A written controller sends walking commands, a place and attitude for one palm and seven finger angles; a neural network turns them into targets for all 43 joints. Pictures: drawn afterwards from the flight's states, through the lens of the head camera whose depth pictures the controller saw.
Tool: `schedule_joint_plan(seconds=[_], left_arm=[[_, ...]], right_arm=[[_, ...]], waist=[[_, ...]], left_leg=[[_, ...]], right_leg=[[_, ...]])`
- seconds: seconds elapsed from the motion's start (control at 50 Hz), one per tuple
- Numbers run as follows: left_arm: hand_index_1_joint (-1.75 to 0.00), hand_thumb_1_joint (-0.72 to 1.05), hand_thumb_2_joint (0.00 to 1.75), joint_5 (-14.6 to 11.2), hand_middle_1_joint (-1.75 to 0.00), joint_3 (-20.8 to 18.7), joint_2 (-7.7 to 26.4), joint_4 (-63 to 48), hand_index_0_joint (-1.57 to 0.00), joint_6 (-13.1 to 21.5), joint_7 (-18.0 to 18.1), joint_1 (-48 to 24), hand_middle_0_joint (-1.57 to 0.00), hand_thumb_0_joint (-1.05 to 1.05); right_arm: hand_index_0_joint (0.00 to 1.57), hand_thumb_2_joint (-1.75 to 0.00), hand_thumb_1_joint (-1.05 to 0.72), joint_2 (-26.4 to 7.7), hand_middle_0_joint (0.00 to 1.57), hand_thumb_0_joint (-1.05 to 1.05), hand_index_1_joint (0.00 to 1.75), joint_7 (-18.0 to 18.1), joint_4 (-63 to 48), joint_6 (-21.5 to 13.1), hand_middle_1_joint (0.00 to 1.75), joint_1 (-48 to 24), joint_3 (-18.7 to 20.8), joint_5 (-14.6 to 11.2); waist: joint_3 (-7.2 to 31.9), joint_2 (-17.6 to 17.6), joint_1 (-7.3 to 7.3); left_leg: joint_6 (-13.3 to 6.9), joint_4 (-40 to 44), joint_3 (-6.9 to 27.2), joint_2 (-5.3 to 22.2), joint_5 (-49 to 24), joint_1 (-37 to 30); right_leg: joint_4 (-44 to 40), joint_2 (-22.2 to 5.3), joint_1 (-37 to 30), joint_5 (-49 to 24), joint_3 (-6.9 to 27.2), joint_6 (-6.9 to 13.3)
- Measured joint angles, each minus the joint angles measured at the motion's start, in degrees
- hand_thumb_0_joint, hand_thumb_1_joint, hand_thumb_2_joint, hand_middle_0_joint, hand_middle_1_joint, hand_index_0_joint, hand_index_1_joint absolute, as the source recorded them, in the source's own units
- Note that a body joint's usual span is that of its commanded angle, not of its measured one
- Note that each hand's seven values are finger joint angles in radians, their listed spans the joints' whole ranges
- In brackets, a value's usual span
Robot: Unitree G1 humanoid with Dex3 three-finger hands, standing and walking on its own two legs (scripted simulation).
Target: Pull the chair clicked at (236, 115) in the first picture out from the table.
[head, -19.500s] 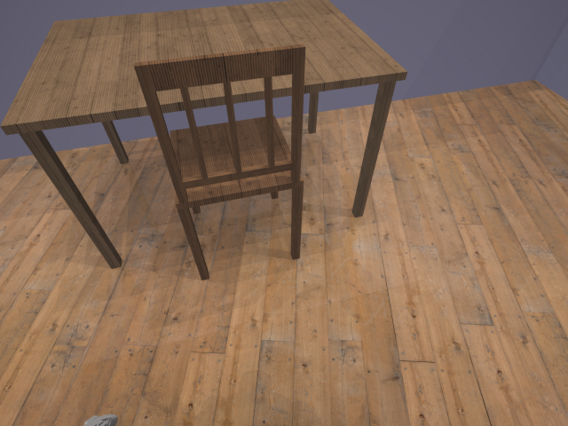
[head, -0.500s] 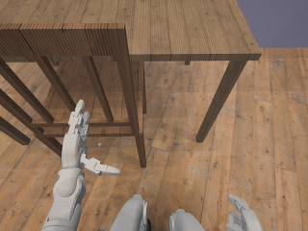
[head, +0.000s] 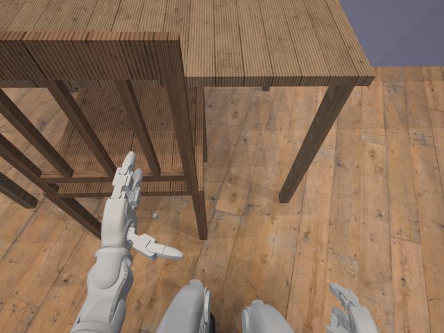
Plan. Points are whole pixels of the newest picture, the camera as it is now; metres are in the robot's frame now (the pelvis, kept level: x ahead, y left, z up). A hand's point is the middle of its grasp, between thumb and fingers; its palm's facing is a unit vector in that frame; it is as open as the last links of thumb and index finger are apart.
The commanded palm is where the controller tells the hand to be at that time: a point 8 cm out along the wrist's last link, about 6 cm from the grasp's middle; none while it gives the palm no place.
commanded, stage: aim the fingers beside a spindle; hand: left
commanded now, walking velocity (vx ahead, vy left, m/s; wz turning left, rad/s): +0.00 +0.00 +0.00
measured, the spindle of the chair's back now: (89, 136) +0.46 +0.29 +0.03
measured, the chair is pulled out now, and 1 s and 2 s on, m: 0.00 0.00 0.00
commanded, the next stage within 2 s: none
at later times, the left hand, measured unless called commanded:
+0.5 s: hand (152, 207) +0.32 +0.14 +0.03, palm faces +0.09 -0.99 -0.05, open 16.9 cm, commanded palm +0.29 +0.19 +0.02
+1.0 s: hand (157, 216) +0.31 +0.14 +0.01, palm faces +0.08 -1.00 -0.02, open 16.9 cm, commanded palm +0.29 +0.20 +0.03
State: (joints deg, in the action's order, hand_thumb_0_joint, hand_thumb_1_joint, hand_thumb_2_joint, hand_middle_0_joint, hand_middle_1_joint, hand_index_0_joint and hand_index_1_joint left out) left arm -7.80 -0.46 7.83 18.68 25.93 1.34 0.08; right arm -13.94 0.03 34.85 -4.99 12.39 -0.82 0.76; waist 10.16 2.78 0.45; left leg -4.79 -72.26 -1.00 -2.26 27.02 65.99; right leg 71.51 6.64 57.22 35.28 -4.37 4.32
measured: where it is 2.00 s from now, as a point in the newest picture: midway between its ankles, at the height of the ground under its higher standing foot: outside the picture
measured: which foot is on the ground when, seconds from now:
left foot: down 0.00-1.00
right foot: down 0.00-1.00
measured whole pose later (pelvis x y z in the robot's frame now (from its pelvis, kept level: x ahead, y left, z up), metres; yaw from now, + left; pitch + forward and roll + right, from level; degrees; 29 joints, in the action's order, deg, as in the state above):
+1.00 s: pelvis +0.00 +0.00 +0.00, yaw +0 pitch +21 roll -3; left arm -6.8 -1.4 7.9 17.6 26.4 2.3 0.0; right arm -13.6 0.2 34.0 -5.1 11.0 -0.7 1.1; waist 9.8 2.1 0.9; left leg -4.4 -73.4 -0.9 -2.0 27.2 67.2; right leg 72.9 6.9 58.6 35.5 -4.6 4.7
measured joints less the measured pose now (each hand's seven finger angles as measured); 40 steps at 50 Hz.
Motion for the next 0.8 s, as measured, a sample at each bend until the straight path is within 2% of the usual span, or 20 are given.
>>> schedule_joint_plan(seconds=[0.08, 0.12, 0.2, 0.28, 0.36, 0.44, 0.48, 0.54, 0.62, 0.72, 0.76, 0.8], left_arm=[[-0.08, -0.5, 0.3, 1.7, -0.08, -0.5, 0.4, -1.8, -0.06, 3.6, 2.2, -0.9, -0.06, -0.01], [-0.08, -0.5, 0.3, 2.0, -0.08, -1.0, 0.8, -0.5, -0.06, 4.0, 2.4, -2.5, -0.06, -0.01], [-0.08, -0.5, 0.3, 1.1, -0.08, -0.9, 0.7, 3.3, -0.06, 0.8, 1.0, -4.3, -0.06, -0.01], [-0.08, -0.49, 0.3, 0.6, -0.08, 0.5, -0.5, 2.3, -0.06, -1.5, 0.5, -1.9, -0.05, -0.01], [-0.08, -0.49, 0.3, 1.8, -0.08, 0.8, -0.6, -2.6, -0.06, 1.2, 2.7, 0.5, -0.06, -0.01], [-0.08, -0.5, 0.3, 2.6, -0.08, -0.2, 0.3, -2.3, -0.06, 3.7, 3.7, -1.3, -0.06, -0.01], [-0.08, -0.5, 0.3, 2.4, -0.08, -0.1, 0.6, 0.3, -0.06, 2.8, 2.9, -3.1, -0.06, -0.01], [-0.08, -0.5, 0.3, 1.5, -0.08, 0.6, 0.2, 3.6, -0.06, -0.2, 1.0, -4.2, -0.05, -0.01], [-0.08, -0.49, 0.3, 1.2, -0.08, 0.8, -0.6, 2.0, -0.06, -1.9, 0.5, -1.8, -0.06, -0.01], [-0.08, -0.49, 0.3, 1.8, -0.08, -1.0, 0.5, -4.1, -0.06, 2.5, 3.5, 0.7, -0.06, -0.02], [-0.08, -0.49, 0.3, 1.9, -0.08, -1.6, 1.1, -3.8, -0.06, 3.7, 3.5, 0.0, -0.06, -0.01], [-0.08, -0.5, 0.3, 1.4, -0.08, -1.5, 1.4, -1.7, -0.06, 3.3, 2.3, -1.0, -0.06, -0.01]], right_arm=[[0.2, -0.9, -0.9, -0.2, 0.2, 0.01, 0.3, -0.3, 0.6, -0.4, 0.3, -0.8, 0.2, 0.7], [0.2, -0.9, -0.9, -0.4, 0.2, 0.01, 0.3, -0.6, 0.7, -0.2, 0.3, -1.2, 0.2, 0.7], [0.2, -0.9, -0.9, -0.6, 0.2, 0.01, 0.3, -0.8, -0.1, 0.6, 0.3, -1.5, 0.1, 0.2], [0.2, -0.9, -0.9, -0.3, 0.2, 0.01, 0.3, -0.6, -1.0, 0.7, 0.3, -1.3, 0.2, 0.0], [0.2, -0.9, -0.9, 0.1, 0.2, 0.01, 0.3, -0.6, -0.7, 0.4, 0.3, -1.3, 0.3, 0.6], [0.2, -0.9, -0.9, 0.0, 0.2, 0.01, 0.3, -0.9, 0.0, 0.5, 0.3, -1.7, 0.0, 0.8], [0.2, -0.9, -0.9, -0.1, 0.2, 0.01, 0.3, -1.0, 0.0, 0.8, 0.3, -1.8, -0.2, 0.5], [0.2, -0.9, -0.9, -0.1, 0.2, 0.01, 0.3, -0.8, -0.5, 1.1, 0.3, -1.7, -0.4, 0.0], [0.2, -0.9, -0.9, 0.3, 0.2, 0.01, 0.3, -0.4, -1.1, 1.0, 0.3, -1.4, -0.3, 0.0], [0.2, -0.9, -0.9, 0.2, 0.2, 0.01, 0.3, -0.7, -0.5, 0.6, 0.3, -1.1, 0.2, 0.7], [0.2, -0.9, -0.9, -0.1, 0.2, 0.01, 0.3, -0.9, 0.0, 0.7, 0.3, -1.1, 0.3, 0.7], [0.2, -0.9, -0.9, -0.4, 0.2, 0.01, 0.3, -1.0, 0.2, 1.0, 0.3, -1.0, 0.2, 0.3]], waist=[[0.0, 0.2, 0.14], [0.2, 0.3, 0.08], [0.5, 0.4, -0.16], [0.2, 0.3, -0.18], [0.0, 0.2, -0.18], [0.4, 0.5, -0.42], [0.6, 0.5, -0.57], [0.6, 0.3, -0.5], [0.1, -0.2, 0.0], [0.0, 0.2, 0.07], [0.4, 0.5, -0.23], [0.8, 0.7, -0.54]], left_leg=[[0.0, -0.4, 0.2, -0.1, 0.1, 0.2], [-0.1, -0.8, 0.2, -0.1, 0.1, 0.8], [-0.2, -1.0, -0.1, -0.2, 0.1, 1.5], [-0.3, -0.8, -0.3, -0.1, 0.1, 1.2], [-0.2, -0.6, -0.2, -0.1, 0.2, 0.5], [-0.2, -0.9, 0.1, -0.2, 0.2, 0.6], [-0.1, -1.1, 0.2, -0.3, 0.1, 1.0], [-0.1, -1.2, 0.2, -0.3, 0.0, 1.5], [0.0, -0.9, 0.0, 0.0, 0.1, 1.3], [0.2, -0.6, 0.1, 0.1, 0.2, 0.2], [0.2, -0.5, 0.2, 0.0, 0.2, 0.1], [0.1, -0.6, 0.2, -0.2, 0.1, 0.2]], right_leg=[[0.3, 0.0, 0.1, 0.1, -0.2, 0.0], [0.7, -0.1, 0.6, 0.2, -0.3, -0.1], [1.2, -0.2, 1.5, 0.3, -0.1, -0.2], [1.0, -0.2, 1.3, 0.2, 0.1, -0.3], [0.6, -0.1, 0.5, 0.2, 0.1, -0.2], [0.8, -0.2, 0.5, 0.3, -0.3, -0.1], [1.1, -0.3, 0.9, 0.4, -0.4, -0.1], [1.3, -0.3, 1.4, 0.4, -0.5, 0.0], [1.1, -0.1, 1.3, 0.2, -0.2, 0.0], [0.5, 0.1, 0.2, 0.2, -0.2, 0.2], [0.5, 0.0, 0.1, 0.2, -0.2, 0.2], [0.7, -0.1, 0.2, 0.3, -0.3, 0.2]])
